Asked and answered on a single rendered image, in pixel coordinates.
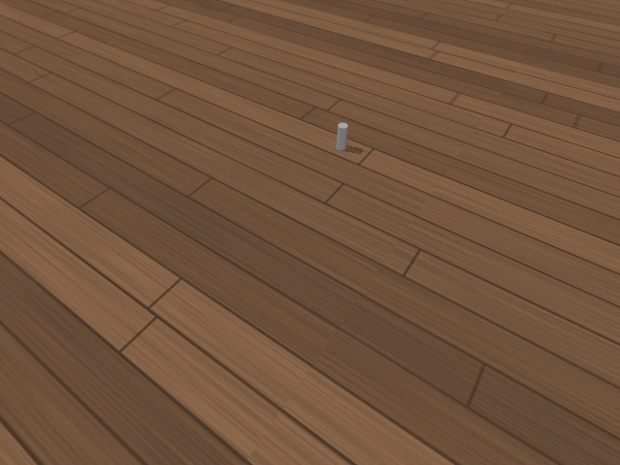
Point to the can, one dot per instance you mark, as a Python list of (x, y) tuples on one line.
[(342, 131)]

